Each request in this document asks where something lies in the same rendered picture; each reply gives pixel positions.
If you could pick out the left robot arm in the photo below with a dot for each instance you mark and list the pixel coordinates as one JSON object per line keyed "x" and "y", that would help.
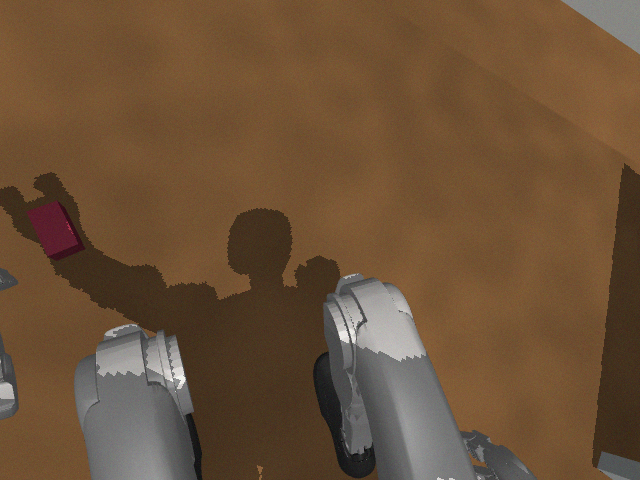
{"x": 9, "y": 403}

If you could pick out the right robot hand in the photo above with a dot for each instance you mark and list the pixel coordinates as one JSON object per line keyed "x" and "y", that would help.
{"x": 502, "y": 464}

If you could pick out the left robot foot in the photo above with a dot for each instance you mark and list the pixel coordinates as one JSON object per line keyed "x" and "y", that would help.
{"x": 195, "y": 444}

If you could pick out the left robot hand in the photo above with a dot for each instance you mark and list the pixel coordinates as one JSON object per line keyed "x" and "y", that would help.
{"x": 6, "y": 280}

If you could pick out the right robot foot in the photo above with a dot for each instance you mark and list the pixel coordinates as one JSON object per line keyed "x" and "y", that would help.
{"x": 354, "y": 465}

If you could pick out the small box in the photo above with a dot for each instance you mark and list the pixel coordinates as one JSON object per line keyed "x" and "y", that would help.
{"x": 55, "y": 230}

